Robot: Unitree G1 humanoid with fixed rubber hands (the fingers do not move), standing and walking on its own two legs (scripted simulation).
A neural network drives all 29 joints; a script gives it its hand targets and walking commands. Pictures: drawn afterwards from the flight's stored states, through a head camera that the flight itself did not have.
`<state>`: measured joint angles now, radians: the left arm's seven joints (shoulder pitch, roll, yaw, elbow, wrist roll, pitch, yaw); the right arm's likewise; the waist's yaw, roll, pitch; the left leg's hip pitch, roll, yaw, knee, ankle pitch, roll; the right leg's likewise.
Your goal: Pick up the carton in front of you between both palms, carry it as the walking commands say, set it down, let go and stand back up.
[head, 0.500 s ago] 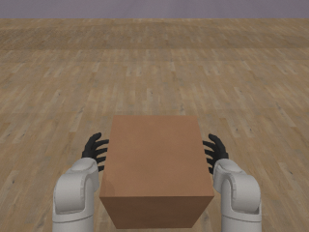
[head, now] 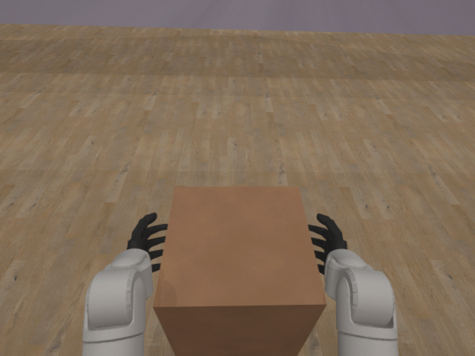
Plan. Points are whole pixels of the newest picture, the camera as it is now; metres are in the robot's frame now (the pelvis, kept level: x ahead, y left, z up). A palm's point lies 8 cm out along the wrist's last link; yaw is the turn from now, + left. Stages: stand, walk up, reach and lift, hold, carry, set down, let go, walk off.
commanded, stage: carry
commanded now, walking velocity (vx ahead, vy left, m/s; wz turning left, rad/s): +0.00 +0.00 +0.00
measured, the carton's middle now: (237, 276) +0.27 +0.00 +0.00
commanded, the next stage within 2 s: hold in 1.28 s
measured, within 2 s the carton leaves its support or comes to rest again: neither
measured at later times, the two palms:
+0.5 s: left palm (135, 289) +0.23 +0.16 +0.05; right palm (329, 288) +0.23 -0.14 +0.05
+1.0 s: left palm (131, 290) +0.23 +0.16 +0.04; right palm (323, 289) +0.23 -0.13 +0.04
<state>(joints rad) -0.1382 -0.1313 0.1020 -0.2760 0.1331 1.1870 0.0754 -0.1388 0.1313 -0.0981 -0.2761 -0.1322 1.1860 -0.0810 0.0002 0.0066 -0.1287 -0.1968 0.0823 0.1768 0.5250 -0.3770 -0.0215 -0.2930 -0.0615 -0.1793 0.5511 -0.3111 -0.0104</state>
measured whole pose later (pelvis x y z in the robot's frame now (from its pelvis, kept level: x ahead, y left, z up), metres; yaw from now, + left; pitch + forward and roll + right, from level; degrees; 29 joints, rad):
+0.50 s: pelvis -0.04 +0.01 +0.00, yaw +0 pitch +2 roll +0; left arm -0.15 -0.13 0.13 0.08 0.23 0.84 0.02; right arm -0.15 0.13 -0.13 0.08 -0.23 0.84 -0.03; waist 0.00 0.00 -0.12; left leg -0.22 0.07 0.18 0.50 -0.31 0.00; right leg -0.30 -0.07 -0.18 0.49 -0.22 -0.01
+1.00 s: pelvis -0.05 +0.01 +0.00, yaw +0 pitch +2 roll +0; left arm -0.19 -0.14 0.16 0.15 0.23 0.74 0.02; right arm -0.19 0.14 -0.16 0.15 -0.23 0.74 -0.03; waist 0.00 0.00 -0.10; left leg -0.25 0.06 0.19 0.52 -0.30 0.01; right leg -0.32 -0.08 -0.17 0.50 -0.20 0.00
